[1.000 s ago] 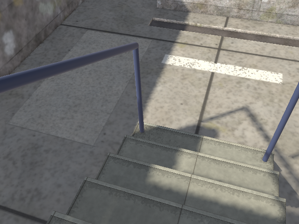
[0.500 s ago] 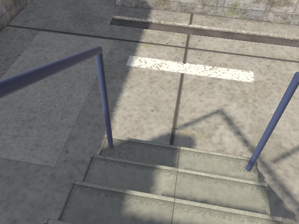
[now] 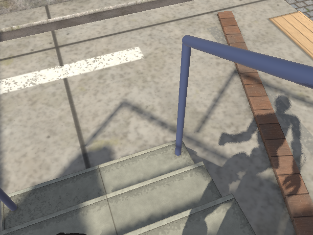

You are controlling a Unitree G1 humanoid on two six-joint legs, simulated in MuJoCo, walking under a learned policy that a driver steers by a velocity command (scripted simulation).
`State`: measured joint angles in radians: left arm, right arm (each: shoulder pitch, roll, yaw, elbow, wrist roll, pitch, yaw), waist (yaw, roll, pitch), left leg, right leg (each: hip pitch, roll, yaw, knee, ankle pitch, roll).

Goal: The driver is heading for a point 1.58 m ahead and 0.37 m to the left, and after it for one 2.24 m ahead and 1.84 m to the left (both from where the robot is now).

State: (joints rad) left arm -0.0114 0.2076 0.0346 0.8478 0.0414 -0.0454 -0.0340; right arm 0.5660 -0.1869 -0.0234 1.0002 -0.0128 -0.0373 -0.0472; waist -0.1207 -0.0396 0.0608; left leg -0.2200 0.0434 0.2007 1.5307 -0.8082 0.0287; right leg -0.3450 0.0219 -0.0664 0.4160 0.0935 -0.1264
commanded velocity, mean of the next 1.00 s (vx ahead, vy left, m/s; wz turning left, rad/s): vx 0.06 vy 0.00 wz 0.27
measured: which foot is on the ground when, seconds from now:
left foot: up 0.00-0.40, down 0.42-0.96, up 0.98-1.00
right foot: down 0.00-0.44, up 0.46-0.96, down 0.98-1.00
